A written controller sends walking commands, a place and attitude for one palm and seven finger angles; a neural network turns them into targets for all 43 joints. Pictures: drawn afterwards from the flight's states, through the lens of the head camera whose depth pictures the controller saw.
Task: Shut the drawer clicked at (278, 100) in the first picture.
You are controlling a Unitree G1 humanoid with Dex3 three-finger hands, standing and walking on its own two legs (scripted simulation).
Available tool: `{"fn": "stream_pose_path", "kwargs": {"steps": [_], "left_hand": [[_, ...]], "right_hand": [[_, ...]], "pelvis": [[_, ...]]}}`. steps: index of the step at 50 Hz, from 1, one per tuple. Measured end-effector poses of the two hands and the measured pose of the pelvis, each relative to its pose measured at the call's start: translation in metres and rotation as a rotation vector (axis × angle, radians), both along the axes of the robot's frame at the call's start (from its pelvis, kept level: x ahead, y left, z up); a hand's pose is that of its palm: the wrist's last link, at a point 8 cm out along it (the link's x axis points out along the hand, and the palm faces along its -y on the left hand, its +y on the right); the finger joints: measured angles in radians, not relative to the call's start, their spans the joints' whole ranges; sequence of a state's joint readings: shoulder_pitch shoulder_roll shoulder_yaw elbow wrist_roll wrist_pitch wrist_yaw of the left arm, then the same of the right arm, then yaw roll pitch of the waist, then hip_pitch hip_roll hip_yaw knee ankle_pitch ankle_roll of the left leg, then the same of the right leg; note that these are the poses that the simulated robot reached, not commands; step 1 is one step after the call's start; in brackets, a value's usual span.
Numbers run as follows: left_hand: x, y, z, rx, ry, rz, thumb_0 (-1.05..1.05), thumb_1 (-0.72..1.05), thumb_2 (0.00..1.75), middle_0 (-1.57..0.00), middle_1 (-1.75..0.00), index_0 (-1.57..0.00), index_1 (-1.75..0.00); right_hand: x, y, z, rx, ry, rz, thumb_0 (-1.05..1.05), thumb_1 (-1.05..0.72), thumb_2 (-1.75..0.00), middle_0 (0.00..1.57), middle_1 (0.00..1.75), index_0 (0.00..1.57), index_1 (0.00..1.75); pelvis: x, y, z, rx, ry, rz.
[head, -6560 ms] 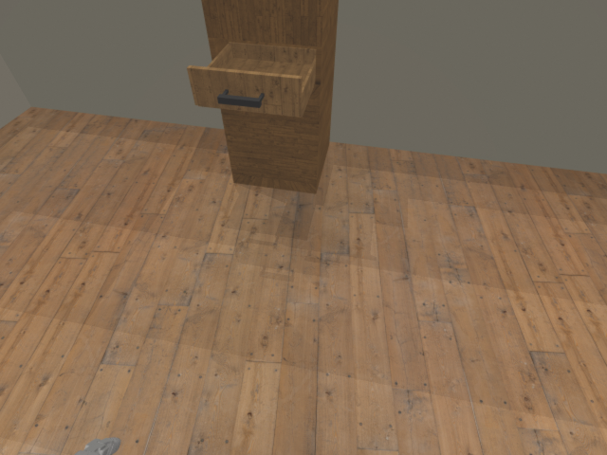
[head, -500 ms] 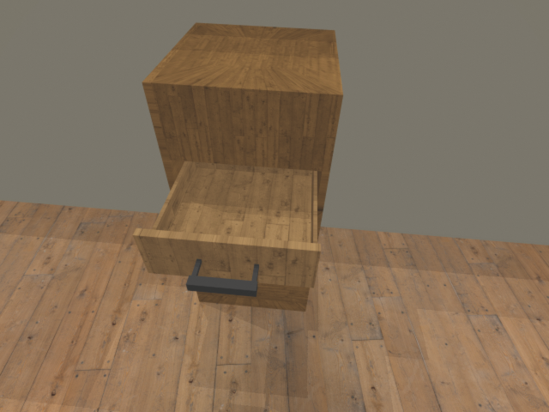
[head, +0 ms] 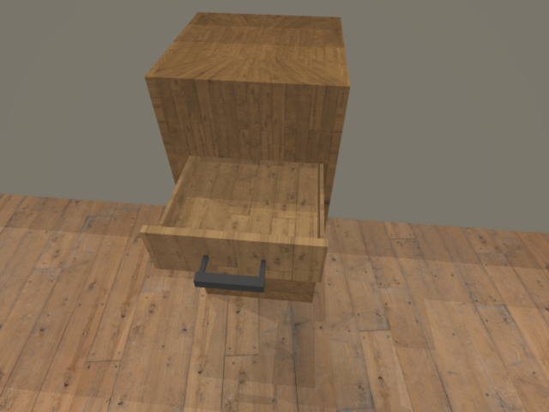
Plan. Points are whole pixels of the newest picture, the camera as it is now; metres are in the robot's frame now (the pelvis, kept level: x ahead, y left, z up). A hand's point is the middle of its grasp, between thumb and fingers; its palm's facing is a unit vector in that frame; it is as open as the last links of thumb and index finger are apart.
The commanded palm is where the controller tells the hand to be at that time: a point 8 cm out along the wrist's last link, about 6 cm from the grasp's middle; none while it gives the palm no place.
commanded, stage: look again from close up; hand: left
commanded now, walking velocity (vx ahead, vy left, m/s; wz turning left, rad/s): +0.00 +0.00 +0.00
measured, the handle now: (231, 272) +0.41 +0.12 -0.12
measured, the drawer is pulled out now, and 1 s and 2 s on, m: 0.26 0.26 0.26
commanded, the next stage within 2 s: come to a stop and stand still in 0.48 s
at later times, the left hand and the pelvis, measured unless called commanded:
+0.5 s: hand out of the picture +0.04 +0.13 -0.17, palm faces +0.02 -0.98 -0.20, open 7.3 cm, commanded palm none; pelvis +0.04 -0.03 +0.00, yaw +0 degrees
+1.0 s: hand out of the picture +0.05 +0.15 -0.17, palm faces +0.01 -0.97 -0.22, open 7.3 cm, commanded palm none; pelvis +0.04 -0.03 +0.00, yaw +0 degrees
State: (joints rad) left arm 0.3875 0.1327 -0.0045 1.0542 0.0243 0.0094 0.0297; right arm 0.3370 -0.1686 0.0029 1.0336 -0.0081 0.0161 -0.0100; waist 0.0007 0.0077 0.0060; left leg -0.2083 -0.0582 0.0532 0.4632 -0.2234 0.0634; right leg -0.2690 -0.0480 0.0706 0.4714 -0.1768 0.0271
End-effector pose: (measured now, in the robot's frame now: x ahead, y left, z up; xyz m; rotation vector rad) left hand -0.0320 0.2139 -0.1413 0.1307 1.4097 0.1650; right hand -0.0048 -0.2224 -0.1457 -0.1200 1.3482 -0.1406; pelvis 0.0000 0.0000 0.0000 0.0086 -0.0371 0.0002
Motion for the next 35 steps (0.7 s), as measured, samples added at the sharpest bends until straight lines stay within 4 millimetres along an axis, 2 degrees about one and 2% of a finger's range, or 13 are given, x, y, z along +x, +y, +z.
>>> {"fn": "stream_pose_path", "kwargs": {"steps": [10,18,27,35], "left_hand": [[0.033,-0.021,0.002,-0.006,-0.03,-0.017,0.0,0.91,0.9,-0.2,-0.3,-0.2,-0.3],[0.054,-0.027,0.003,0.009,-0.036,-0.025,0.01,0.92,0.9,-0.2,-0.3,-0.2,-0.3],[0.067,-0.032,0.004,0.015,-0.041,-0.029,0.01,0.93,0.9,-0.2,-0.3,-0.2,-0.3],[0.07,-0.035,0.004,0.015,-0.038,-0.028,0.01,0.93,0.9,-0.2,-0.3,-0.2,-0.3]], "right_hand": [[0.013,-0.007,-0.001,0.02,0.01,-0.013,0.01,-0.9,-0.9,0.2,0.3,0.2,0.3],[0.027,-0.018,-0.001,0.018,0.013,-0.012,0.01,-0.91,-0.9,0.2,0.3,0.2,0.3],[0.038,-0.028,0.0,0.009,0.019,-0.008,0.0,-0.91,-0.9,0.19,0.3,0.2,0.3],[0.039,-0.033,0.001,0.007,0.033,-0.003,0.0,-0.91,-0.9,0.19,0.3,0.2,0.3]], "pelvis": [[0.016,-0.015,0.002,0.002,0.016,-0.003],[0.03,-0.027,0.003,0.001,0.016,-0.005],[0.039,-0.036,0.004,-0.001,0.013,-0.004],[0.042,-0.039,0.004,-0.002,0.013,-0.001]]}}
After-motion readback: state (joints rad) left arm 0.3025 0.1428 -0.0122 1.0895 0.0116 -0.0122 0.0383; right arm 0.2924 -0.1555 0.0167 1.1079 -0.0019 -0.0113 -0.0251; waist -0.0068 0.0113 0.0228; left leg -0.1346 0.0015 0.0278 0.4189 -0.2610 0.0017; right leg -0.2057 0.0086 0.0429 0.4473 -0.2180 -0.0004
